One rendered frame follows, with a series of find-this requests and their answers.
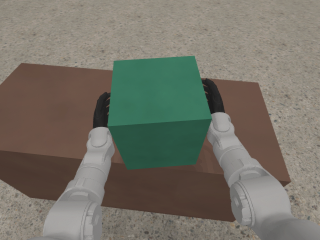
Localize right robot upper arm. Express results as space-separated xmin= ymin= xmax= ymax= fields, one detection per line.
xmin=230 ymin=175 xmax=320 ymax=240

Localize pedestal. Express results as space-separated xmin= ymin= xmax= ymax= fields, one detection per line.
xmin=0 ymin=63 xmax=291 ymax=222

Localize left robot upper arm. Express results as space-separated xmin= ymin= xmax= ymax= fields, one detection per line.
xmin=27 ymin=200 xmax=102 ymax=240

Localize carton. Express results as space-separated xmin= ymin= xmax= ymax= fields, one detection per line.
xmin=107 ymin=56 xmax=212 ymax=170

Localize right robot hand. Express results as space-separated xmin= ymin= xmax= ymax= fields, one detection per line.
xmin=201 ymin=78 xmax=225 ymax=114

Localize right robot forearm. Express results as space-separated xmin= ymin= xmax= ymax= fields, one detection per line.
xmin=207 ymin=112 xmax=292 ymax=212

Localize left robot hand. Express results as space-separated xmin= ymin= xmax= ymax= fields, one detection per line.
xmin=93 ymin=92 xmax=111 ymax=129

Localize left robot forearm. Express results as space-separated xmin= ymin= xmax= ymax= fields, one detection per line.
xmin=43 ymin=127 xmax=115 ymax=236

